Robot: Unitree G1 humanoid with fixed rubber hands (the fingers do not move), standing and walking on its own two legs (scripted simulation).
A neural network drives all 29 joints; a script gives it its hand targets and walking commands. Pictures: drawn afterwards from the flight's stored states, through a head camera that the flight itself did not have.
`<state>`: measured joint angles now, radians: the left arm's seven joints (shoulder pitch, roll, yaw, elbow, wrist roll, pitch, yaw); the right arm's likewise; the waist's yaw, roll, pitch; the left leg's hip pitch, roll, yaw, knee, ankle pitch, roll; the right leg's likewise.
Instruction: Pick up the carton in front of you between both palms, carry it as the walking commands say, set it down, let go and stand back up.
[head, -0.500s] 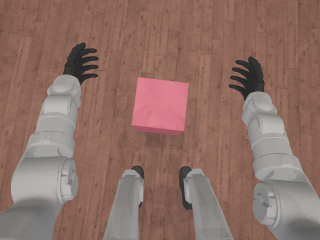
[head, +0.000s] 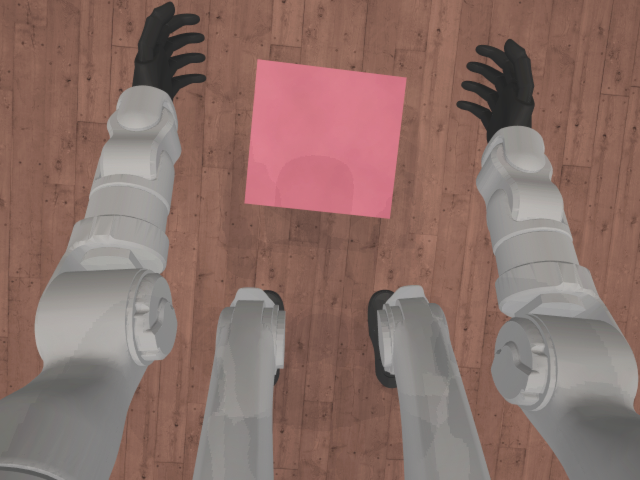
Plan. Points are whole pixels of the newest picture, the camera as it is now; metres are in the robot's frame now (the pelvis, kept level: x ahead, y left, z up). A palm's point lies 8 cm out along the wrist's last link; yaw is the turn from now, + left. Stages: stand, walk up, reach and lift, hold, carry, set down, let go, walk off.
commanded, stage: reach and lift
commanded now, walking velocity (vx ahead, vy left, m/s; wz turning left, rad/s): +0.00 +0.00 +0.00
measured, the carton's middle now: (321, 153) +0.48 +0.02 -0.41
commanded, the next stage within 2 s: none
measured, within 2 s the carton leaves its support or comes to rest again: leaves its support in 1.32 s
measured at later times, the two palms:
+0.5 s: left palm (207, 129) +0.50 +0.19 -0.33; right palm (447, 151) +0.48 -0.18 -0.32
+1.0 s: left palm (219, 137) +0.49 +0.18 -0.34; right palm (428, 150) +0.48 -0.15 -0.33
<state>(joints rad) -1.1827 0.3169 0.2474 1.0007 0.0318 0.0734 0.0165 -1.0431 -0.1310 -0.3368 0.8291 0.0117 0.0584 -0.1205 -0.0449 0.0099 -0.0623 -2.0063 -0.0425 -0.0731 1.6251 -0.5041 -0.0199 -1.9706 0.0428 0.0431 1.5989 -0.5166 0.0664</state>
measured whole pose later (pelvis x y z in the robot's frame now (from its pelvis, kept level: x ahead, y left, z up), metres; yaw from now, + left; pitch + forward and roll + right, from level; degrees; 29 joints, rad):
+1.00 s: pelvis -0.05 -0.01 -0.16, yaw -1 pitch +38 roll -2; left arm -1.46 0.40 0.00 1.21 -0.20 0.02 0.07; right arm -1.39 -0.23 -0.10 1.10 0.26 0.01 -0.16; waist -0.02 -0.05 0.33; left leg -2.29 -0.02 -0.06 2.17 -0.55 -0.03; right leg -2.27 0.07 0.04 2.15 -0.54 0.08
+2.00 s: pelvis -0.04 -0.01 -0.03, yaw +1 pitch +44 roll -1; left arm -1.00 0.04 0.41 0.75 0.21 0.32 0.03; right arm -0.97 0.05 -0.49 0.66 -0.17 0.31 -0.09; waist 0.01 -0.03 -0.19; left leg -2.00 -0.09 -0.10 1.72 -0.48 -0.07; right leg -1.98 0.13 0.10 1.72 -0.49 0.08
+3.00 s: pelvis +0.07 -0.01 +0.23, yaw +3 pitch +8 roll +0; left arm -0.22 -0.13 0.24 0.46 0.17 0.41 0.05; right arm -0.23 0.14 -0.25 0.45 -0.17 0.40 -0.06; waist 0.00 -0.01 -0.16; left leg -0.47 -0.06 -0.15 0.63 -0.30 -0.02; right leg -0.46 0.06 0.15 0.63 -0.31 0.02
